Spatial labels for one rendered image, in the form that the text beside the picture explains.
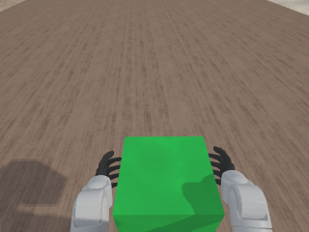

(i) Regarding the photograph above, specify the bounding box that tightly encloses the carton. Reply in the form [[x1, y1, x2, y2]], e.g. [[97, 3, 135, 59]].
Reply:
[[112, 136, 225, 232]]

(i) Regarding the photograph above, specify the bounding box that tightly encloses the robot left hand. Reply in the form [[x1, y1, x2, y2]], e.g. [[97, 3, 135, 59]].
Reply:
[[95, 151, 122, 188]]

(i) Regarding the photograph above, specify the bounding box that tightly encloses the robot right forearm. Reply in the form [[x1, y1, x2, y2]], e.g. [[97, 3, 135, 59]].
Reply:
[[220, 170, 272, 232]]

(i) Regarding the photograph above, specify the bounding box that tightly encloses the robot left forearm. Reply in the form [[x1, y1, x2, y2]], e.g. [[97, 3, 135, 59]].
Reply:
[[70, 175, 113, 232]]

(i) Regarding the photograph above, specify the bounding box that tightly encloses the robot right hand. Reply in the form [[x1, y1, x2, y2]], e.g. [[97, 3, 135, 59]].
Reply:
[[208, 146, 236, 186]]

